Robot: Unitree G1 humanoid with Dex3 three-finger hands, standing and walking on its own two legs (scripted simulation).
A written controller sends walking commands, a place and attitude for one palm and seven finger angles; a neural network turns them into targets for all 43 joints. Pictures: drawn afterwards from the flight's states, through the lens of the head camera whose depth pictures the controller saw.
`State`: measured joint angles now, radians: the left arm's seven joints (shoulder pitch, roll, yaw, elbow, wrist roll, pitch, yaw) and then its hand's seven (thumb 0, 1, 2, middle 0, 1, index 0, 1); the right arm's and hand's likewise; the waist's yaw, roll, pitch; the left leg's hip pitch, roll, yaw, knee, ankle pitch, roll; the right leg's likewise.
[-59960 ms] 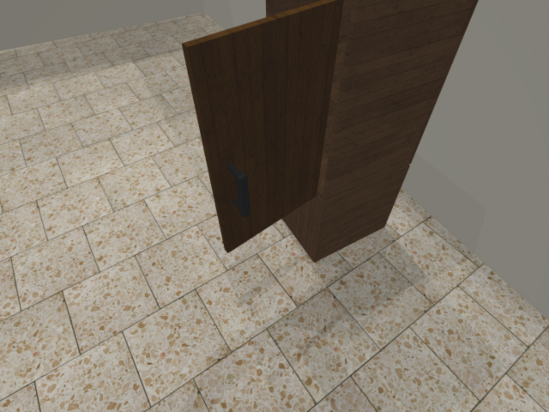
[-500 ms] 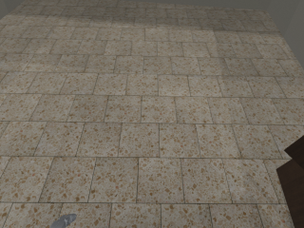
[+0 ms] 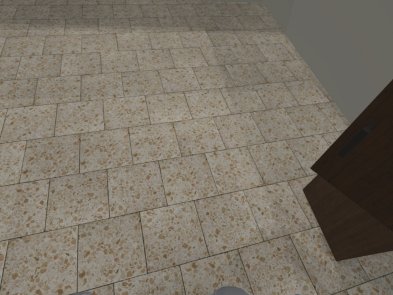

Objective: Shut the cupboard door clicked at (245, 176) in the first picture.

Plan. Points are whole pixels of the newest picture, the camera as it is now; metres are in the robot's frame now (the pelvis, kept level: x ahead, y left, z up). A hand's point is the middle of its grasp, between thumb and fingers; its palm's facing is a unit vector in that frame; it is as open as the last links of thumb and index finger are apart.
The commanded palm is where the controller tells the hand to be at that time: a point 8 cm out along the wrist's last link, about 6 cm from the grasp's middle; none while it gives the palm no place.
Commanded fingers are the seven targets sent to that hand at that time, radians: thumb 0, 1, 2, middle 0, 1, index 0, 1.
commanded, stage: turn to face it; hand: left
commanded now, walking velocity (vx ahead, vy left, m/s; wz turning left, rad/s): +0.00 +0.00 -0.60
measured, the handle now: (355, 140) +0.61 -0.49 -0.09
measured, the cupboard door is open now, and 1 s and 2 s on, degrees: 34 34 34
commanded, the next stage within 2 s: take the last steps up to it in 1.08 s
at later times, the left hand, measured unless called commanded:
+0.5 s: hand (139, 279) +0.17 +0.13 -0.16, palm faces -0.30 -0.92 -0.25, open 7.4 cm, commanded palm none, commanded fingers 0.00 0.90 0.90 -0.20 -0.30 -0.20 -0.30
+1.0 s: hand (165, 252) +0.23 +0.08 -0.16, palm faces -0.53 -0.81 -0.26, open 7.4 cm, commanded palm none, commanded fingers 0.00 0.90 0.90 -0.20 -0.30 -0.20 -0.30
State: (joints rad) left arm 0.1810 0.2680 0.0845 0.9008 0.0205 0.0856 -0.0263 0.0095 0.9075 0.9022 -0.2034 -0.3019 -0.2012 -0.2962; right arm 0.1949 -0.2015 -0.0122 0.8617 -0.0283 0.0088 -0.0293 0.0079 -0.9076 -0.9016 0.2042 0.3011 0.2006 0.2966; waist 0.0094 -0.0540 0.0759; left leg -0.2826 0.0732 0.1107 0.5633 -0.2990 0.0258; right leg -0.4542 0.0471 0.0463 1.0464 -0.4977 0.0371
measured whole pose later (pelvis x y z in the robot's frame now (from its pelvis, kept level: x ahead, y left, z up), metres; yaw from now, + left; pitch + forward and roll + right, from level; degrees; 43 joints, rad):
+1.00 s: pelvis +0.03 -0.05 -0.01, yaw -33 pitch +1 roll +0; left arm 0.16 0.25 0.06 0.89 0.02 0.05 -0.03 0.01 0.91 0.90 -0.20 -0.30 -0.20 -0.30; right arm 0.26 -0.23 -0.05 0.94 -0.02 0.03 -0.01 0.01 -0.90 -0.90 0.21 0.30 0.20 0.30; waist -0.02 0.02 0.06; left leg -0.29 0.16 0.21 0.63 -0.36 -0.06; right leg -0.25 -0.02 -0.05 0.56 -0.30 -0.02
